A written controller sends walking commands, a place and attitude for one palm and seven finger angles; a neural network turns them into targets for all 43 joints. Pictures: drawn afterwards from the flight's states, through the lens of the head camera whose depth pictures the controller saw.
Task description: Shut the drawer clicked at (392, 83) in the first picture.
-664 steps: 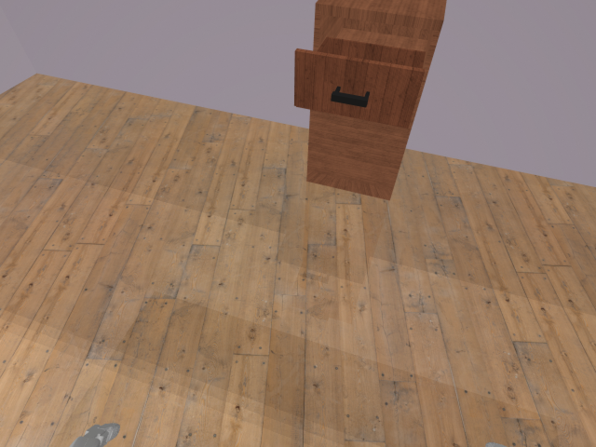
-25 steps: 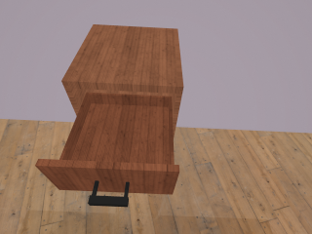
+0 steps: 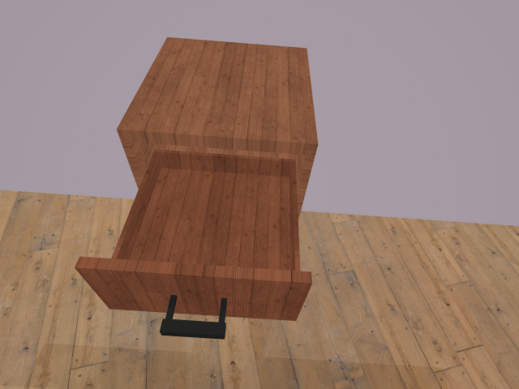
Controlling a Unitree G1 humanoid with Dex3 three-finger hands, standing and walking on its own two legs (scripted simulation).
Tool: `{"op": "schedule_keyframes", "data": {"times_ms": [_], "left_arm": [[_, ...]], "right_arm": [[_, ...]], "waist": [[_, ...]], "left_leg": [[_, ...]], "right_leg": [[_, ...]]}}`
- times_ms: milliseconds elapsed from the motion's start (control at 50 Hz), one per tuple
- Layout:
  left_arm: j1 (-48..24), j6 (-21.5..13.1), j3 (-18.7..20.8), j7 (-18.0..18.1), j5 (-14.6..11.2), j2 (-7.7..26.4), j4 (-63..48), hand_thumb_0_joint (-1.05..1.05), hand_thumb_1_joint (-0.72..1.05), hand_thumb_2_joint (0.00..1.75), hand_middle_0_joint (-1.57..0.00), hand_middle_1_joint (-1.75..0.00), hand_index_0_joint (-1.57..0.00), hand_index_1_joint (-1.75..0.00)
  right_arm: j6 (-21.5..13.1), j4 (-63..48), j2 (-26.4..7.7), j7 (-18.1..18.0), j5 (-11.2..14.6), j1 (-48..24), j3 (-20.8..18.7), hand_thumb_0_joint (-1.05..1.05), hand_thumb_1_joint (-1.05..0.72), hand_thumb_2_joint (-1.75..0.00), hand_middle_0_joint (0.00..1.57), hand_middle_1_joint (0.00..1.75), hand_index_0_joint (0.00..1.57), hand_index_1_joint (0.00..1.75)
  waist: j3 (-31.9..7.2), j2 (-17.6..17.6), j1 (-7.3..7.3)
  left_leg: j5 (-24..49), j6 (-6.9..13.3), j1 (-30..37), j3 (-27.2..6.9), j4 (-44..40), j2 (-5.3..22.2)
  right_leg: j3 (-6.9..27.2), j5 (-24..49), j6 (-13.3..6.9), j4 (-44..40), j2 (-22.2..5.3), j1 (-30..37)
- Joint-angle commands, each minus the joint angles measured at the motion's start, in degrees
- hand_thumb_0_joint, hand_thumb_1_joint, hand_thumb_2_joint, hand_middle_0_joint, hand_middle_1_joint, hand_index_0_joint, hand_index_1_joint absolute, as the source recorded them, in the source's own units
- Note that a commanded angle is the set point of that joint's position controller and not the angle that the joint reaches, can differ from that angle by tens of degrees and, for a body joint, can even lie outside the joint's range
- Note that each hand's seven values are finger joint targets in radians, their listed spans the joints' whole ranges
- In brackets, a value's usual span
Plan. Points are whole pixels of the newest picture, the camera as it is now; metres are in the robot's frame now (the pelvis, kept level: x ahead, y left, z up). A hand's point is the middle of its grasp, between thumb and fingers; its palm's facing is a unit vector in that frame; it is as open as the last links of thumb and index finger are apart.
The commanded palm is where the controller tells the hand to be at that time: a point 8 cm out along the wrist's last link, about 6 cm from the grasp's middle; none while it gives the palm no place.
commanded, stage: come to a stop and stand still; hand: left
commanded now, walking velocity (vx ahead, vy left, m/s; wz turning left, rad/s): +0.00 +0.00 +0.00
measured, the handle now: (196, 316) +0.25 +0.13 -0.09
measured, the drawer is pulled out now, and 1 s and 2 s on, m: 0.30 0.29 0.29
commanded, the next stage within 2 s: look again from close up in 0.06 s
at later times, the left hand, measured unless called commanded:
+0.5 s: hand out of the picture +0.01 +0.17 -0.18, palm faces +0.00 -0.98 -0.20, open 7.4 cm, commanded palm none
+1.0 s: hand (154, 350) +0.18 +0.17 -0.03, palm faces +0.19 -0.98 -0.10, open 7.0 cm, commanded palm +0.09 +0.20 -0.06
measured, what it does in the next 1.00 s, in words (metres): stands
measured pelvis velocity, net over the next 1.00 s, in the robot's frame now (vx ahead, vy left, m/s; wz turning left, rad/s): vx -0.02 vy -0.01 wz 0.01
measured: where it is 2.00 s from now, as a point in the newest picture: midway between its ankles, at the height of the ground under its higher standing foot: outside the picture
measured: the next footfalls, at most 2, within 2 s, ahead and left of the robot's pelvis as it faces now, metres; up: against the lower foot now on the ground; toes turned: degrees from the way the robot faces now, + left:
none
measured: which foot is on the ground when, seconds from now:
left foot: down 0.00-1.00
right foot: down 0.00-1.00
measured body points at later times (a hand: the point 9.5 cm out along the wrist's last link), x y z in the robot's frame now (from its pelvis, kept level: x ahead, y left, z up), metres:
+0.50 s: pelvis +0.00 +0.00 -0.01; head +0.01 +0.00 +0.44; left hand +0.01 +0.22 -0.17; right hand +0.01 -0.22 -0.17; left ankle -0.01 +0.07 -0.74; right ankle -0.05 -0.10 -0.74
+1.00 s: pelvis -0.02 -0.01 -0.03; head -0.01 -0.03 +0.42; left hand +0.16 +0.22 -0.02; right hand +0.12 -0.27 -0.13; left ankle -0.01 +0.07 -0.74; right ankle -0.02 -0.10 -0.74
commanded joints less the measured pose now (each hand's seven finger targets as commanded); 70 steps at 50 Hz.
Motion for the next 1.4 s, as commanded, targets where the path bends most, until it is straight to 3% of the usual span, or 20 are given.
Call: {"op": "schedule_keyframes", "data": {"times_ms": [0, 120, 140, 160, 220, 280, 720, 740, 760, 780, 800, 820, 840, 880, 960, 980, 1040, 1080, 1240, 1380], "left_arm": [[5.91, -0.55, 0.85, 0.5, -0.21, 4.02, -0.83, 0.0, 0.9, 0.9, -0.2, -0.3, -0.2, -0.3], [6.22, -0.67, 0.83, 0.6, -0.17, 3.72, -0.78, 0.0, 0.9, 0.9, -0.2, -0.3, -0.2, -0.3], [6.67, -3.13, 0.76, 2.14, 1.37, 5.4, 0.2, 0.0, 0.9, 0.9, -0.2, -0.3, -0.2, -0.3], [5.01, -2.98, 1.4, 1.82, 0.21, 6.76, -1.93, 0.0, 0.9, 0.9, -0.2, -0.3, -0.2, -0.3], [3.79, -1.98, 1.54, 0.73, 0.19, 5.74, -2.97, 0.0, 0.9, 0.9, -0.2, -0.3, -0.2, -0.3], [2.96, -2.08, 1.2, 0.74, 0.19, 4.56, -3.57, 0.0, 0.9, 0.9, -0.2, -0.3, -0.2, -0.3], [0.07, -0.58, 1.54, 0.57, -0.11, 7.75, -6.82, 0.0, 0.9, 0.9, -0.2, -0.3, -0.2, -0.3], [3.39, -2.45, 1.98, 2.41, 1.01, 8.15, -4.8, 0.0, 0.9, 0.9, -0.2, -0.3, -0.2, -0.3], [-38.0, -12.85, 14.03, 2.76, -9.9, 24.68, -95.21, 0.0, 0.9, 0.9, -0.22, -0.32, -0.22, -0.32], [-10.61, -9.97, 11.03, 3.96, -5.25, 19.49, -81.67, 0.0, 0.9, 0.9, -0.24, -0.34, -0.24, -0.34], [-5.73, -7.32, 7.65, 6.67, -6.5, 14.83, -76.23, 0.0, 0.9, 0.9, -0.26, -0.37, -0.26, -0.37], [10.27, -1.79, -2.15, 5.6, -7.16, -1.3, -60.59, 0.0, 0.9, 0.9, -0.28, -0.39, -0.28, -0.39], [0.52, -3.28, -1.55, 4.18, -9.17, -0.59, -69.97, 0.0, 0.9, 0.9, -0.3, -0.41, -0.3, -0.41], [5.87, -8.38, 0.72, 0.96, -8.77, -0.04, -64.11, 0.0, 0.9, 0.9, -0.34, -0.45, -0.34, -0.45], [23.95, -22.98, 5.16, -10.11, -13.97, -0.64, -58.14, 0.0, 0.9, 0.9, -0.42, -0.54, -0.42, -0.54], [24.43, -26.37, 4.48, -12.4, -14.77, -1.08, -58.86, 0.0, 0.9, 0.9, -0.44, -0.56, -0.44, -0.56], [15.35, -37.36, 7.56, -15.89, -14.7, 4.91, -71.31, 0.0, 0.9, 0.9, -0.5, -0.62, -0.5, -0.62], [13.0, -43.07, 7.52, -15.44, -13.0, 7.77, -78.15, 0.0, 0.9, 0.9, -0.54, -0.67, -0.54, -0.67], [10.83, -34.77, 10.9, -15.7, -17.24, 10.05, -82.7, 0.0, 0.9, 0.9, -0.7, -0.84, -0.7, -0.84], [17.29, -26.94, 11.02, -17.57, -17.13, 9.8, -83.0, 0.0, 0.9, 0.9, -0.84, -0.99, -0.84, -0.99]], "right_arm": [[-0.33, -0.42, -5.66, -0.51, -0.14, 5.64, -1.05, 0.0, -0.9, -0.9, 0.2, 0.3, 0.2, 0.3], [-0.44, -0.19, -5.57, -0.53, -0.13, 5.92, -1.12, 0.0, -0.9, -0.9, 0.2, 0.3, 0.2, 0.3], [-0.4, -5.49, -8.58, 0.35, -0.24, -0.96, -0.93, 0.0, -0.9, -0.9, 0.2, 0.3, 0.2, 0.3], [0.44, -6.79, -6.61, 0.65, -0.69, 1.68, -1.23, 0.0, -0.9, -0.9, 0.2, 0.3, 0.2, 0.3], [0.9, -7.48, -7.38, 0.5, -1.09, 3.25, -1.69, 0.0, -0.9, -0.9, 0.2, 0.3, 0.2, 0.3], [0.44, -8.31, -7.3, 0.4, -0.8, 2.95, -1.71, 0.0, -0.9, -0.9, 0.2, 0.3, 0.2, 0.3], [0.17, -6.56, -8.86, 0.25, -0.77, 0.77, -1.55, 0.0, -0.9, -0.9, 0.2, 0.3, 0.2, 0.3], [0.23, -10.17, -10.74, 0.27, -0.43, -3.52, -1.78, 0.0, -0.9, -0.9, 0.2, 0.3, 0.2, 0.3], [-7.93, -29.75, -20.45, -0.71, 2.19, -1.59, -5.24, 0.0, -0.9, -0.9, 0.2, 0.3, 0.2, 0.3], [-14.44, -26.53, -14.17, -2.38, 0.81, -5.68, -1.71, 0.0, -0.9, -0.9, 0.2, 0.3, 0.2, 0.3], [-15.78, -22.34, -14.54, -2.27, 0.24, -5.63, -2.5, 0.0, -0.9, -0.9, 0.2, 0.3, 0.2, 0.3], [-15.17, -20.75, -11.36, -1.28, 1.03, -3.41, -2.59, 0.0, -0.9, -0.9, 0.2, 0.3, 0.2, 0.3], [-15.08, -25.36, -14.0, -0.28, 0.86, -4.56, -3.63, 0.0, -0.9, -0.9, 0.2, 0.3, 0.2, 0.3], [-15.41, -28.82, -15.37, 0.28, -0.43, -6.52, -5.32, 0.0, -0.9, -0.9, 0.2, 0.3, 0.2, 0.3], [-13.98, -36.2, -15.31, 1.43, 0.01, -12.47, -6.26, 0.0, -0.9, -0.9, 0.2, 0.3, 0.2, 0.3], [-14.46, -37.98, -15.26, 1.7, 0.1, -13.14, -6.32, 0.0, -0.9, -0.9, 0.2, 0.3, 0.2, 0.3], [-15.51, -41.17, -14.04, 3.0, 0.08, -14.11, -6.71, 0.0, -0.9, -0.9, 0.2, 0.3, 0.2, 0.3], [-15.9, -42.12, -12.83, 3.64, -0.63, -13.57, -6.63, 0.0, -0.9, -0.9, 0.2, 0.3, 0.2, 0.3], [-13.41, -46.31, -12.84, -0.16, 1.93, -12.45, -5.43, 0.0, -0.9, -0.9, 0.2, 0.3, 0.2, 0.3], [-11.94, -46.24, -11.62, -1.28, 2.48, -11.58, -4.41, 0.0, -0.9, -0.9, 0.2, 0.3, 0.2, 0.3]], "waist": [[3.17, 3.36, -0.04], [3.17, 2.23, -0.08], [5.04, 4.82, 0.95], [2.16, 4.97, -1.55], [-2.35, 6.45, -1.08], [-1.85, -0.44, -1.09], [0.46, 2.73, -0.28], [2.73, 2.26, 0.67], [-29.37, 14.94, -5.74], [-28.14, 24.39, -0.89], [-25.2, 20.44, -2.07], [-14.79, 12.45, -3.34], [-7.67, 7.54, -3.64], [-1.39, -3.53, -3.43], [-7.58, -19.06, 1.13], [-9.09, -19.6, 1.33], [-16.59, 4.59, 1.91], [-20.38, 12.71, 1.33], [-16.67, 2.33, -1.56], [-20.76, 1.7, -0.49]], "left_leg": [[10.31, -0.23, 0.67, -11.04, -4.69, 11.24], [11.79, -0.33, 1.05, -10.55, -3.87, 11.07], [23.77, -2.47, -3.43, -7.81, 7.37, 10.31], [4.51, -2.87, -2.72, -7.72, 5.27, 9.04], [-1.28, -0.5, -4.98, -10.61, 2.44, 9.45], [5.87, -0.24, -4.2, -10.21, 3.66, 9.5], [12.55, -0.45, 0.16, -9.36, 0.71, 10.18], [25.01, -2.16, -3.02, -6.98, 11.32, 10.79], [32.79, -4.65, 14.45, -8.02, 5.43, 5.61], [41.98, -5.62, 24.56, -9.1, 1.7, 9.82], [39.95, -8.44, 18.63, -9.16, 1.43, 9.17], [34.86, -7.31, 12.58, -9.11, 1.07, 9.33], [30.05, -6.52, 5.21, -9.85, 2.48, 9.26], [12.0, -5.34, -7.11, -8.9, 9.71, 7.01], [0.08, -4.51, -26.31, -4.45, 22.59, 3.78], [-2.91, -4.46, -30.81, -3.94, 24.84, 3.33], [-4.58, -4.65, -32.18, -2.75, 30.57, 3.04], [-3.78, -3.97, -31.78, -3.1, 33.86, 3.7], [-15.24, -2.35, -43.39, -4.02, 40.96, 3.6], [-7.94, -2.28, -41.11, -5.69, 39.46, 4.18]], "right_leg": [[5.25, 5.78, -1.61, -2.99, -5.87, -4.42], [5.49, 6.97, -1.54, -2.88, -6.2, -4.72], [6.78, 20.15, -0.62, -2.76, -7.38, -7.69], [7.97, 7.25, -2.63, -2.38, -8.18, -7.64], [6.0, -0.68, -3.27, 1.53, -5.13, -5.26], [6.65, 4.69, -3.0, 1.99, -5.39, -5.16], [7.34, 8.66, -2.09, 0.59, -5.49, -4.98], [8.71, 28.89, -0.04, 0.29, -7.8, -7.15], [2.64, 26.79, -1.51, 6.37, -2.53, -6.86], [0.96, 8.67, -1.97, 13.45, 0.17, -11.56], [-0.36, -0.68, -0.96, 16.17, 0.23, -15.07], [-0.78, -4.2, -0.07, 16.95, -0.11, -20.49], [-1.43, -4.65, 0.19, 15.36, -0.71, -21.49], [-3.81, -4.37, -0.48, 11.51, 0.33, -25.01], [-2.06, 3.04, 0.1, 18.13, -0.01, -26.25], [0.11, 2.86, 0.77, 19.93, -0.73, -26.66], [2.41, -3.49, -1.21, 27.46, -0.54, -32.37], [3.38, -5.43, -2.08, 30.74, -0.2, -36.39], [13.92, -24.05, 0.38, 21.74, -2.59, -34.19], [13.52, -4.08, 3.98, 23.19, -4.13, -26.3]]}}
